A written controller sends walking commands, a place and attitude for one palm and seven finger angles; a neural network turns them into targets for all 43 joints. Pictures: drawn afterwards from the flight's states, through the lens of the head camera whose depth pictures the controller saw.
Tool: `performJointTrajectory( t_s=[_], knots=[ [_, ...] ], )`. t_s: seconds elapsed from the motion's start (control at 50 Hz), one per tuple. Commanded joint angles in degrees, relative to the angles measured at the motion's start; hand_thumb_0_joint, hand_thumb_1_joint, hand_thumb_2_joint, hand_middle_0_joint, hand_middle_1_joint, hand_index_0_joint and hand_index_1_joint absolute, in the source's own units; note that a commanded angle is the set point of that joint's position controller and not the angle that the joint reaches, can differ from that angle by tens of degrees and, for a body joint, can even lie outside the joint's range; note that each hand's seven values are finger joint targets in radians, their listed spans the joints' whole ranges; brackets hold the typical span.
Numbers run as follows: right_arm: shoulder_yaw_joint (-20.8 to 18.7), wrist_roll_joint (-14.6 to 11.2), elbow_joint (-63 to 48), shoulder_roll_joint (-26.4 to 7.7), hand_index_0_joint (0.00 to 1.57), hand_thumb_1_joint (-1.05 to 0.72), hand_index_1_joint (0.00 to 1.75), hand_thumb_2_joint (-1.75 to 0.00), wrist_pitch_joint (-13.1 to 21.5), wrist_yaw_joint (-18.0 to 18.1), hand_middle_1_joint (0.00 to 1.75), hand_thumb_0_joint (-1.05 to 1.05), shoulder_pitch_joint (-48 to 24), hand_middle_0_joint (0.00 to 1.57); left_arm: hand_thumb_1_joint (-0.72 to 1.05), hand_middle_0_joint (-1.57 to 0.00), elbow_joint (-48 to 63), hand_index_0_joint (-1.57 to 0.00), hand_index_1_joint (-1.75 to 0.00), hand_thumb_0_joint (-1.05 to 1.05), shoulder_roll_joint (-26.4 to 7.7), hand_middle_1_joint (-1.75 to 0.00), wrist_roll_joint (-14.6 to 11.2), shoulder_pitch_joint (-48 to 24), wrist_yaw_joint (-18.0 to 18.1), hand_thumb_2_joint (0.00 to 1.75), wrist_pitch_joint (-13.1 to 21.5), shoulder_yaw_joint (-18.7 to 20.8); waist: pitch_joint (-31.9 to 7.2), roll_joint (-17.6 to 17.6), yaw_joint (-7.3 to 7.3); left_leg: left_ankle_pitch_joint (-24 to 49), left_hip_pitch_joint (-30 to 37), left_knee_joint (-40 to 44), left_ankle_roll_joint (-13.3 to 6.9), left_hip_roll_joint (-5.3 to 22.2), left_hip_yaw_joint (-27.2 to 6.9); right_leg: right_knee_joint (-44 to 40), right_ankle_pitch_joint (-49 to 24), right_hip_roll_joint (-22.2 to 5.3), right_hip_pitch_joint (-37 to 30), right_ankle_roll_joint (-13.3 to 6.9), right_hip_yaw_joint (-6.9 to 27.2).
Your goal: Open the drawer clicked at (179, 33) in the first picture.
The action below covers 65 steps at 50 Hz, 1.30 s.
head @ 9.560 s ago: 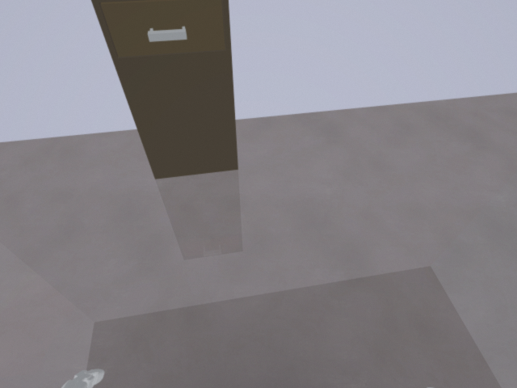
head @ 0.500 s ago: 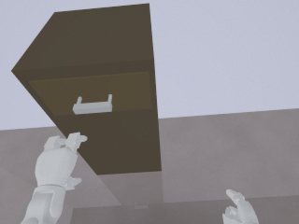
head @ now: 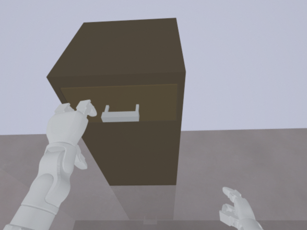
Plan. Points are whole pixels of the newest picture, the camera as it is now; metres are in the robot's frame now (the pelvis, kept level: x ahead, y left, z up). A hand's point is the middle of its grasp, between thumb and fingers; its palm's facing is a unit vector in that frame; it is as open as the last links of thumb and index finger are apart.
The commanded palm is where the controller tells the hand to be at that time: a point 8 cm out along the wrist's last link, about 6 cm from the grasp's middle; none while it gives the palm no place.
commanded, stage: raise the hand with hooked fingers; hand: left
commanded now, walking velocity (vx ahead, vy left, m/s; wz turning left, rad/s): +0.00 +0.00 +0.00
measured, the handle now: (121, 112) +0.49 +0.20 -0.01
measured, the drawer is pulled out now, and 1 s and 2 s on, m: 0.00 0.00 0.00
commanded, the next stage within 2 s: move the hooked fingers above the handle in 0.48 s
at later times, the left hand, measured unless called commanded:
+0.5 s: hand (77, 133) +0.30 +0.24 +0.11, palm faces +0.11 -0.07 -0.99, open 13.8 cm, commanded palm +0.27 +0.24 +0.17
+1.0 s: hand (91, 129) +0.33 +0.22 +0.09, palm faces +0.01 -0.05 -1.00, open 13.8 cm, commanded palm +0.31 +0.22 +0.15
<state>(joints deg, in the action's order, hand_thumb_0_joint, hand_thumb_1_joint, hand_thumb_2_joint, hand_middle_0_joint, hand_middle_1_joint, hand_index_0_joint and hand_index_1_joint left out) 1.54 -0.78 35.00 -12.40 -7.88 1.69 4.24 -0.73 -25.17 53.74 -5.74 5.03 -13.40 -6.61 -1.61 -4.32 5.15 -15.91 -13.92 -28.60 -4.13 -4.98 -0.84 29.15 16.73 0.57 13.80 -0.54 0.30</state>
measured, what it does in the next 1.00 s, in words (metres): stands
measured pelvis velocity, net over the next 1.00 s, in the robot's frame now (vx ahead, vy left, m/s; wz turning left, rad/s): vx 0.00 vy -0.04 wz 0.01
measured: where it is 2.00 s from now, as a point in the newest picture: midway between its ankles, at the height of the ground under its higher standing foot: outside the picture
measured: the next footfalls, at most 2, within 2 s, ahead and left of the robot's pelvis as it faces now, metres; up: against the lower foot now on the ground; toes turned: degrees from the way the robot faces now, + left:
none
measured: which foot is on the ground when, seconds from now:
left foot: down 0.00-1.00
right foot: down 0.00-1.00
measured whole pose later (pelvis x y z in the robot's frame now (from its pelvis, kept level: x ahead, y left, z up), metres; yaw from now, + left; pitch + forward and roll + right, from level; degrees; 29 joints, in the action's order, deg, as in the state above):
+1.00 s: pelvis +0.00 -0.04 +0.00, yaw +1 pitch +4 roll +1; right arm -0.2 -1.3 36.5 -15.6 -7.3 3.4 7.4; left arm -13.0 -28.8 52.6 -14.1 2.4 -5.2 -3.7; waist -1.4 -4.2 4.1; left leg -15.0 -16.3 -27.8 -1.2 -2.8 -2.5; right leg 28.9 16.3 2.7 16.3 -3.5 -1.4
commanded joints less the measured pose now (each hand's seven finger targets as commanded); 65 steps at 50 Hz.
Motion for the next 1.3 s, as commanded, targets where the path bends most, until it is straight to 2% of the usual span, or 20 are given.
performJointTrajectory(
  t_s=[0.0, 0.06, 0.12, 0.18, 0.34, 0.42, 0.54, 0.6, 0.7, 0.72, 0.74, 0.78, 0.86, 0.92, 1.02, 1.06, 1.08, 1.22, 1.24, 1.28],
  knots=[
    [-2.2, 0.0, -7.7, -7.3, 0.20, -0.90, 0.30, -0.90, 2.3, 0.3, 0.30, 0.00, -5.7, 0.20, -0.50, -0.30, 11.5, -0.30, -1.20, 0.00, -12.2, -1.20, 1.0, -20.3, -0.8, 0.30, 2.0, 6.9, -13.0, -0.3, -1.19, 24.3, 8.2, 4.7, 4.1, 4.2, -3.5, -3.1, -12.8, 0.8, -3.7, -2.4, -1.4],
    [-2.2, 0.0, -7.3, -7.5, 0.20, -0.90, 0.30, -0.90, 2.5, 0.1, 0.30, 0.00, -4.9, 0.20, -0.50, -0.30, 11.4, -0.30, -1.20, 0.00, -14.5, -1.20, 0.5, -22.6, -1.9, 0.30, 3.5, 8.7, -14.3, -0.4, -0.97, 26.7, 9.5, 5.2, 4.7, 4.6, -4.4, -3.5, -12.7, 0.9, -4.2, -2.5, -1.7],
    [-2.5, -0.2, -7.7, -7.9, 0.20, -0.90, 0.30, -0.90, 2.3, -0.8, 0.30, 0.00, -4.1, 0.20, -0.50, -0.30, 8.1, -0.30, -1.20, 0.00, -12.7, -1.20, -0.8, -15.8, -3.2, 0.30, 3.8, 9.0, -12.8, 1.5, -0.14, 29.1, 8.4, 5.6, 5.1, 4.6, -4.1, -4.2, -14.0, 1.1, -4.9, -2.5, -1.9],
    [-2.7, -0.1, -8.1, -8.3, 0.20, -0.90, 0.30, -0.90, 2.1, -1.2, 0.30, 0.00, -3.6, 0.20, -0.50, -0.30, 10.2, -0.30, -1.20, 0.00, -12.4, -1.20, -1.4, -15.9, -3.9, 0.30, 4.7, 8.4, -13.1, 2.9, -0.29, 28.3, 8.4, 6.0, 4.9, 4.7, -4.0, -4.4, -13.8, 1.0, -4.6, -2.2, -2.1],
    [-3.2, 0.2, -7.1, -8.0, 0.20, -0.90, 0.30, -0.90, 3.6, -1.5, 0.30, 0.00, -3.1, 0.20, -0.50, -0.30, 15.1, -0.30, -1.20, 0.00, -15.3, -1.20, -0.7, -18.8, 0.5, 0.30, 8.5, 11.5, -16.4, -0.6, 0.39, 26.6, 9.0, 5.4, 5.3, 4.0, -4.7, -4.0, -12.5, 1.0, -4.6, -2.5, -1.6],
    [-3.3, -0.5, -6.5, -8.3, 0.20, -0.90, 0.30, -0.90, 3.4, -1.2, 0.30, 0.00, -4.2, 0.20, -0.50, -0.30, 11.6, -0.30, -1.20, 0.00, -14.3, -1.20, -0.8, -18.3, 1.7, 0.30, 7.1, 10.8, -13.4, 0.2, 0.17, 20.8, 6.9, 6.4, 4.8, 3.5, -3.5, -4.6, -10.6, 1.4, -4.0, -2.5, -1.5],
    [-2.9, -0.4, -6.8, -8.1, 0.20, -0.90, 0.30, -0.90, 3.3, -0.5, 0.30, 0.00, -5.1, 0.20, -0.50, -0.30, 11.4, -0.30, -1.20, 0.00, -13.3, -1.20, -0.6, -17.9, 0.5, 0.30, 5.6, 8.6, -14.9, 3.3, -0.05, 19.1, 6.3, 6.2, 3.2, 2.7, -2.1, -4.9, -12.2, 0.7, -6.7, -2.2, -0.8],
    [-2.5, -0.6, -6.2, -8.2, 0.20, -0.90, 0.30, -0.90, 2.8, 0.1, 0.30, 0.00, -5.0, 0.20, -0.50, -0.30, 7.3, -0.30, -1.20, 0.00, -13.2, -1.20, -0.5, -19.9, -0.1, 0.30, 5.1, 8.2, -10.9, 5.0, -1.04, 16.1, 4.1, 6.3, 2.6, 2.5, -1.3, -5.5, -11.4, 0.6, -5.1, -1.9, -0.7],
    [-2.4, -0.5, -6.4, -8.0, 0.20, -0.90, 0.30, -0.90, 3.0, 0.9, 0.30, 0.00, -4.7, 0.20, -0.50, -0.30, 5.4, -0.30, -1.20, 0.00, -15.7, -1.20, 0.2, -23.1, 0.1, 0.30, 6.4, 10.0, -14.0, 4.1, -0.46, 16.0, 3.3, 5.1, 1.9, 1.6, -0.3, -5.0, -13.5, 0.2, -7.5, -1.8, 0.5],
    [-2.5, -0.6, -6.4, -8.1, 0.20, -0.90, 0.30, -0.90, 3.0, 0.9, 0.30, 0.00, -5.0, 0.20, -0.50, -0.30, 5.0, -0.30, -1.20, 0.00, -17.4, -1.20, 0.2, -23.2, 0.4, 0.30, 6.7, 11.9, -14.1, 3.3, -0.29, 15.6, 2.8, 5.0, 2.1, 1.6, -0.2, -5.1, -13.2, 0.3, -7.8, -1.8, 1.0],
    [-2.4, -0.5, -6.6, -7.7, 0.20, -0.90, 0.30, -0.90, 3.0, 1.0, 0.30, 0.00, -4.8, 0.20, -0.50, -0.30, 3.8, -0.30, -1.20, 0.00, -15.7, -1.20, 0.0, -22.6, 0.3, 0.30, 6.7, 10.5, -14.2, 3.3, -0.28, 15.5, 2.3, 4.8, 1.9, 1.4, 0.0, -4.8, -13.6, 0.1, -8.0, -1.7, 0.8],
    [-2.6, -0.6, -6.5, -7.9, 0.20, -0.90, 0.30, -0.90, 3.0, 1.2, 0.30, 0.00, -4.2, 0.20, -0.50, -0.30, 2.1, -0.30, -1.20, 0.00, -15.7, -1.20, -0.4, -22.7, 0.3, 0.30, 7.1, 10.7, -13.0, 4.5, -0.53, 15.8, 1.4, 4.5, 1.7, 1.3, 0.3, -4.7, -15.2, 0.0, -7.8, -1.6, 0.9],
    [-2.8, -0.8, -6.3, -8.4, 0.20, -0.90, 0.30, -0.90, 3.0, 1.8, 0.30, 0.00, -3.5, 0.20, -0.50, -0.30, -1.5, -0.30, -1.20, 0.00, -18.0, -1.20, -0.5, -24.7, 0.0, 0.30, 7.7, 12.1, -12.9, 4.9, -1.13, 14.6, -0.8, 3.3, 1.4, 1.0, 0.9, -4.5, -16.6, -0.3, -7.7, -1.1, 2.0],
    [-3.3, -0.8, -6.7, -8.5, 0.20, -0.90, 0.30, -0.90, 3.3, 1.9, 0.30, 0.00, -2.7, 0.20, -0.50, -0.30, -0.5, -0.30, -1.20, 0.00, -16.2, -1.20, -0.7, -27.7, -0.3, 0.30, 9.2, 9.8, -15.4, 3.8, -2.01, 15.3, -0.3, 1.9, 1.3, 0.7, 0.9, -3.5, -18.1, -0.4, -7.3, -0.9, 2.2],
    [-4.2, -0.6, -6.2, -8.6, 0.20, -0.90, 0.30, -0.90, 3.5, 1.9, 0.30, 0.00, -0.7, 0.20, -0.50, -0.30, -0.6, -0.30, -1.20, 0.00, -16.6, -1.20, -0.8, -28.3, 0.7, 0.30, 11.7, 10.6, -18.7, 4.0, -2.00, 17.5, -0.6, -0.2, 1.1, 0.5, 0.7, -1.5, -22.6, -0.5, -7.2, -0.8, 2.3],
    [-4.3, -0.7, -5.8, -8.6, 0.20, -0.90, 0.30, -0.90, 3.2, 1.8, 0.30, 0.00, -0.5, 0.20, -0.50, -0.30, -2.8, -0.30, -1.20, 0.00, -17.5, -1.20, -0.6, -26.8, 1.6, 0.30, 11.6, 12.1, -17.6, 5.1, -1.63, 17.5, -2.5, -0.4, 1.2, 0.5, 0.8, -0.7, -24.4, -0.7, -7.0, -0.7, 2.3],
    [-4.3, -0.8, -5.7, -8.6, 0.20, -0.90, 0.30, -0.90, 3.0, 1.8, 0.30, 0.00, -0.5, 0.20, -0.50, -0.30, -2.9, -0.30, -1.20, 0.00, -16.0, -1.20, -0.5, -28.2, 2.0, 0.30, 11.5, 10.6, -17.5, 4.6, -2.01, 17.1, -2.6, -0.5, 1.2, 0.5, 1.1, -0.5, -24.0, -0.7, -6.2, -0.7, 2.3],
    [-4.8, -1.1, -5.7, -9.0, 0.20, -0.90, 0.30, -0.90, 2.2, 1.4, 0.30, 0.00, 0.7, 0.20, -0.50, -0.30, -5.9, -0.30, -1.20, 0.00, -18.0, -1.20, 0.3, -28.1, 4.4, 0.30, 8.6, 12.9, -20.9, 5.0, -1.46, 19.4, -3.5, -1.1, 1.4, 0.7, 1.1, 1.2, -26.3, -0.4, -7.9, -0.9, 2.0],
    [-4.7, -1.2, -5.7, -8.8, 0.20, -0.90, 0.30, -0.90, 2.1, 1.5, 0.30, 0.00, 0.6, 0.20, -0.50, -0.30, -6.7, -0.30, -1.20, 0.00, -16.1, -1.20, 0.3, -28.7, 4.3, 0.30, 8.2, 10.8, -19.8, 5.1, -2.00, 19.0, -3.3, -1.1, 1.2, 0.8, 1.3, 1.0, -25.9, -0.4, -6.7, -0.8, 1.8],
    [-4.8, -1.2, -5.7, -9.0, 0.20, -0.90, 0.30, -0.90, 2.0, 1.6, 0.30, 0.00, 0.9, 0.20, -0.50, -0.30, -7.6, -0.30, -1.20, 0.00, -16.0, -1.20, 0.3, -28.8, 3.9, 0.30, 7.6, 10.6, -19.8, 6.0, -2.20, 19.5, -3.5, -1.3, 1.1, 0.9, 1.3, 1.2, -27.2, -0.4, -6.7, -0.7, 1.8]
  ],
)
